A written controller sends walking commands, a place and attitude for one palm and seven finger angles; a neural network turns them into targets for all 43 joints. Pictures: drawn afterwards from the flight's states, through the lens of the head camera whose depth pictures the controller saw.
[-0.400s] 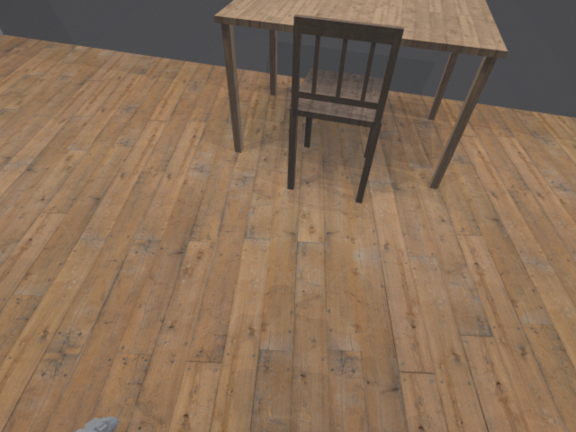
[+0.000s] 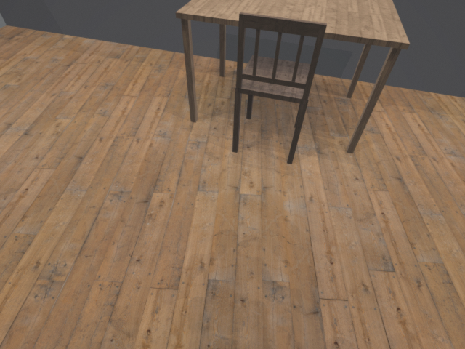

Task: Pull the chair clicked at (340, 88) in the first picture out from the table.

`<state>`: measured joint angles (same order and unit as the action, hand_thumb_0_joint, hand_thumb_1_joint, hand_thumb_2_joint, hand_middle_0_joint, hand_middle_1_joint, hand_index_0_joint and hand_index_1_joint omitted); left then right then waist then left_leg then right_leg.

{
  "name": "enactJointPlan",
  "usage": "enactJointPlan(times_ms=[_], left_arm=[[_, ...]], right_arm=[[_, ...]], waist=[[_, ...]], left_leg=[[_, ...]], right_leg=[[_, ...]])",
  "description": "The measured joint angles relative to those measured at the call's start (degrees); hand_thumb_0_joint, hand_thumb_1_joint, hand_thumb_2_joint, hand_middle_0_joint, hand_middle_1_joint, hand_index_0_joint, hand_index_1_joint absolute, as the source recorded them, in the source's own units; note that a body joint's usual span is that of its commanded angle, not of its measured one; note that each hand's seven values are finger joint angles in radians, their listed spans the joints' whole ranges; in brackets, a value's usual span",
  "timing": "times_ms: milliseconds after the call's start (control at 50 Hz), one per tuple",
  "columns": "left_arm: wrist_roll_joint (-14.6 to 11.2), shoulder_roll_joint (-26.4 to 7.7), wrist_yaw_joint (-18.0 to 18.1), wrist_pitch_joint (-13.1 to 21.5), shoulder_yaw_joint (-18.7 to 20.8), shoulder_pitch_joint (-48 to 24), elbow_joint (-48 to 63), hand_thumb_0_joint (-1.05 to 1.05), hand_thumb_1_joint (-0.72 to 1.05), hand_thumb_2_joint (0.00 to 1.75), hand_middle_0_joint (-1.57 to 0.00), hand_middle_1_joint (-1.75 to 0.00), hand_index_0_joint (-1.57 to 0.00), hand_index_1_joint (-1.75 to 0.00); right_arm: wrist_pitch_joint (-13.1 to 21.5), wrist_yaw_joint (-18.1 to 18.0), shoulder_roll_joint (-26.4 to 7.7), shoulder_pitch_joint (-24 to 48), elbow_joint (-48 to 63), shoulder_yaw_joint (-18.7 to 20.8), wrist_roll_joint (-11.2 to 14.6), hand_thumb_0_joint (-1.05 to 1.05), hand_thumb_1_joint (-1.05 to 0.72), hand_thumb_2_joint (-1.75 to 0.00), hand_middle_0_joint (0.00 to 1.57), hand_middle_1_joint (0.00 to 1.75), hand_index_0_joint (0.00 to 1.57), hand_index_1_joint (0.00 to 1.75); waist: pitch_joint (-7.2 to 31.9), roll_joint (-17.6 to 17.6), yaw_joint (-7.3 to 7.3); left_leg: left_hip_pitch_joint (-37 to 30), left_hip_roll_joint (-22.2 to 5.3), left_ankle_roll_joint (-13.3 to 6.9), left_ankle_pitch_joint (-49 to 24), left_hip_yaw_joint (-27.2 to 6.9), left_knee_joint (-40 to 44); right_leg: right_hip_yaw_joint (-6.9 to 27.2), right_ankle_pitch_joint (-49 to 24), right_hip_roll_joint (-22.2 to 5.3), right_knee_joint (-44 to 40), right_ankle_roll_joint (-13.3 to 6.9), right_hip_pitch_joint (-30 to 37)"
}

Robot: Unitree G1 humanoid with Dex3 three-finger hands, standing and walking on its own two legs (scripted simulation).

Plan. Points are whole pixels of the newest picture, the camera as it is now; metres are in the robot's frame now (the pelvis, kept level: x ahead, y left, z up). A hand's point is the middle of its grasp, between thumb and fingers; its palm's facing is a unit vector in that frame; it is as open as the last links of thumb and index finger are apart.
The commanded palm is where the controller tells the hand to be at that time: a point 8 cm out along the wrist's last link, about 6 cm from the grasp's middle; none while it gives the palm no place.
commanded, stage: stand and wait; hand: left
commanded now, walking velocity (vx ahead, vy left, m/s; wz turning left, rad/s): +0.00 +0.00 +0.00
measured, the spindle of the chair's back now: (276, 56) +1.39 -0.14 -0.11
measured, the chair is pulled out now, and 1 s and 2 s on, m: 0.00 0.00 0.00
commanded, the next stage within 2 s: look at it before walking up in 0.42 s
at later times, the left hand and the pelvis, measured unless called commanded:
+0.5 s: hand out of the picture +0.06 +0.24 -0.16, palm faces -0.03 -0.94 -0.33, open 7.4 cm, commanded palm none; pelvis -0.01 -0.01 +0.00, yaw +0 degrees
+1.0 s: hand out of the picture +0.07 +0.23 -0.16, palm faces -0.03 -0.95 -0.32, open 7.4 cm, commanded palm none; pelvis +0.00 -0.01 +0.00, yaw +0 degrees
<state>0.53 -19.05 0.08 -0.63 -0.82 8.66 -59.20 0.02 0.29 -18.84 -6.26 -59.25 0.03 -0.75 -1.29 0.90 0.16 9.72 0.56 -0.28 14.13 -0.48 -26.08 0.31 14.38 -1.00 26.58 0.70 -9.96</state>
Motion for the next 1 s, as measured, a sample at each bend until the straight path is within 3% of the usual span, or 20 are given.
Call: enactJointPlan(times_ms=[1000], left_arm=[[0.02,-0.06,-0.01,0.52,0.2,-0.62,-3.1,0.01,0.9,0.9,-0.21,-0.3,-0.2,-0.3]], right_arm=[[0.16,0.02,-0.1,-0.22,-4.23,-0.18,0.33,0.01,-0.91,-0.9,0.2,0.3,0.2,0.3]], waist=[[-0.71,-0.29,-0.11]], left_leg=[[-1.47,-0.97,1.03,-2.05,-0.13,4.2]], right_leg=[[-0.14,-1.83,0.93,-3.61,-0.87,1.11]])
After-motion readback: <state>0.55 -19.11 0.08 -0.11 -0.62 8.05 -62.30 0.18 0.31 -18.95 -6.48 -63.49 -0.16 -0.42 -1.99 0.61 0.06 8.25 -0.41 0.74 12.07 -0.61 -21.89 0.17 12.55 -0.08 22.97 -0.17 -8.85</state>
